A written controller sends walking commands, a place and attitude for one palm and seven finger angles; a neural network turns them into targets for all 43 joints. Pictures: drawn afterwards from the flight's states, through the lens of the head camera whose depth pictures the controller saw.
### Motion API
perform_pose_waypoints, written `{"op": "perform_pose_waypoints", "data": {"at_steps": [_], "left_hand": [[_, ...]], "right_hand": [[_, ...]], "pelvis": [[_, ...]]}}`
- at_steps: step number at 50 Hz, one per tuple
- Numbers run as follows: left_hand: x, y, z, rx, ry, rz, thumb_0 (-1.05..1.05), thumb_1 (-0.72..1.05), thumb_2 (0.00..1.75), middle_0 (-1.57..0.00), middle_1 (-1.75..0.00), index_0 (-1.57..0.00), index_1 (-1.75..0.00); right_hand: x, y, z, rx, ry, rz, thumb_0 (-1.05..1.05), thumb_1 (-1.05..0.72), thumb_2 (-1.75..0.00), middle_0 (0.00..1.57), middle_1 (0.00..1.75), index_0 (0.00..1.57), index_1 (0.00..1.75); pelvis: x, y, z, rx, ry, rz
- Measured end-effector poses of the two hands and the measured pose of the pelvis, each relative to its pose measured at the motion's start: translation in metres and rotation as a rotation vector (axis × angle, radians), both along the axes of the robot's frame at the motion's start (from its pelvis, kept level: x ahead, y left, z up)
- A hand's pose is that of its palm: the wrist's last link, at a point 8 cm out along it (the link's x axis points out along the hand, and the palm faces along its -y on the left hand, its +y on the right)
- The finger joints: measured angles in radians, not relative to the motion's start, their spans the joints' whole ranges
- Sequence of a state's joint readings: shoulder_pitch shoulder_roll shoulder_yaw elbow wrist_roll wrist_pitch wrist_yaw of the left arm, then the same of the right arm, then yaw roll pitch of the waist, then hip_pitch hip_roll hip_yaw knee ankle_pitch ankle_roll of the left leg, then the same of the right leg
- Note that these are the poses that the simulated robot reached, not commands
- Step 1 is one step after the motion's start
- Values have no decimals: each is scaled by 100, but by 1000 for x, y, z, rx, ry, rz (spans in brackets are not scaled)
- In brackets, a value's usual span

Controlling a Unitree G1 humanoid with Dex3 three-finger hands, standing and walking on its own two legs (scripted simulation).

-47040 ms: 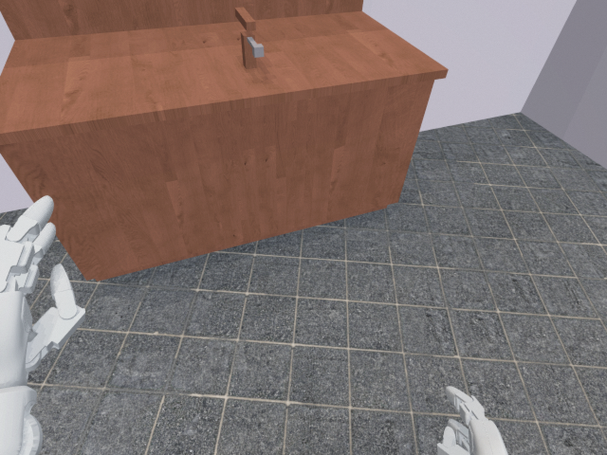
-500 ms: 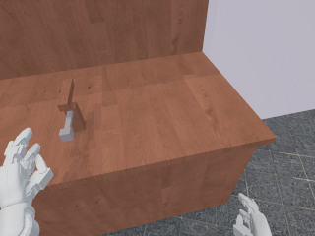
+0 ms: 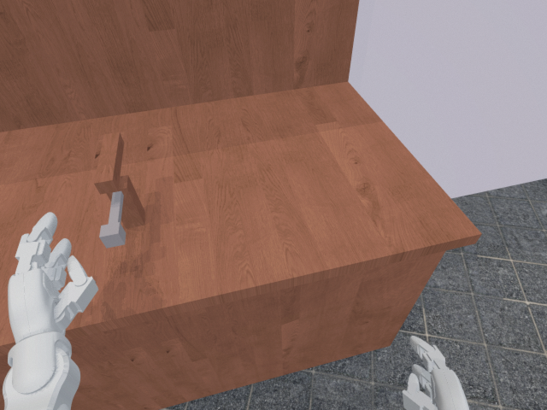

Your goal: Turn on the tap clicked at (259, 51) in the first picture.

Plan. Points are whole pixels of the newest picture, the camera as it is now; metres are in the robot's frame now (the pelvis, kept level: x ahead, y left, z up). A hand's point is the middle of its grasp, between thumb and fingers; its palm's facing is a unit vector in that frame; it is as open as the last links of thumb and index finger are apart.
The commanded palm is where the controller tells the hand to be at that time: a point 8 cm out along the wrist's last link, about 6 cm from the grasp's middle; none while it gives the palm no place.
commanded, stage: reach beside the lever's end, fingers flat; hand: left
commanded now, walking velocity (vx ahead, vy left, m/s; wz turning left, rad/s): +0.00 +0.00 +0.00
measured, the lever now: (113, 235) +0.34 +0.29 +0.08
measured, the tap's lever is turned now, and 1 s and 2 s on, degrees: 0 0 0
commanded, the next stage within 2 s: push the lever round in 1.26 s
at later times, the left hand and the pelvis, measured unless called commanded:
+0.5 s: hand (90, 264) +0.27 +0.29 +0.10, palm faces +0.54 -0.84 -0.11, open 7.7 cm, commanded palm +0.23 +0.33 +0.09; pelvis -0.01 +0.01 +0.00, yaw +0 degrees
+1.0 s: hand (84, 257) +0.29 +0.31 +0.08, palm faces +0.54 -0.83 -0.10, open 7.8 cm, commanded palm +0.24 +0.35 +0.07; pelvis -0.01 +0.01 -0.01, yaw -1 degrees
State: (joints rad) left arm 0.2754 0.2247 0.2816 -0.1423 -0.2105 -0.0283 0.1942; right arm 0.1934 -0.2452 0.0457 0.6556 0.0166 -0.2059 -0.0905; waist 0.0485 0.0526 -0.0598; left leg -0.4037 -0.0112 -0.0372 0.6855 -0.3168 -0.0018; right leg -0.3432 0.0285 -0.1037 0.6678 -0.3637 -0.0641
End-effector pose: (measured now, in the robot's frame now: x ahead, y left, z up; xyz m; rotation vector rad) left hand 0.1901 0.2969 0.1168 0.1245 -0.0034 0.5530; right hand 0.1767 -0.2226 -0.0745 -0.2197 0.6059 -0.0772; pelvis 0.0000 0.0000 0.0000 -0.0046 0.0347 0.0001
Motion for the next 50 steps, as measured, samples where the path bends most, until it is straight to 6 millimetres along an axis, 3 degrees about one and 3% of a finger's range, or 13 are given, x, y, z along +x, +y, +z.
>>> {"op": "perform_pose_waypoints", "data": {"at_steps": [12, 25, 38, 50], "left_hand": [[5, 17, -8, 2, -10, 26, 2, 90, 90, -18, -22, -18, -23], [37, 27, -16, -9, 4, 16, 2, 90, 90, -17, -19, -17, -19], [44, 46, -26, -9, 0, 40, 2, 90, 90, -16, -16, -16, -16], [55, 51, -31, -10, -7, 22, 2, 90, 90, -15, -15, -16, -15]], "right_hand": [[-5, 1, -4, -15, 32, -3, 1, -90, -90, 21, 30, 20, 30], [-18, -2, -11, -17, 77, -32, 1, -90, -90, 21, 30, 20, 30], [-36, -14, -20, -45, 146, -63, 1, -90, -90, 21, 30, 20, 30], [-42, -12, -23, -42, 166, -78, 1, -90, -90, 21, 30, 20, 30]], "pelvis": [[-3, 5, -2, -6, 9, 5], [-5, 6, -3, -8, 30, -4], [-6, 8, -6, -13, 50, -5], [-6, 12, -8, -17, 69, -11]]}}
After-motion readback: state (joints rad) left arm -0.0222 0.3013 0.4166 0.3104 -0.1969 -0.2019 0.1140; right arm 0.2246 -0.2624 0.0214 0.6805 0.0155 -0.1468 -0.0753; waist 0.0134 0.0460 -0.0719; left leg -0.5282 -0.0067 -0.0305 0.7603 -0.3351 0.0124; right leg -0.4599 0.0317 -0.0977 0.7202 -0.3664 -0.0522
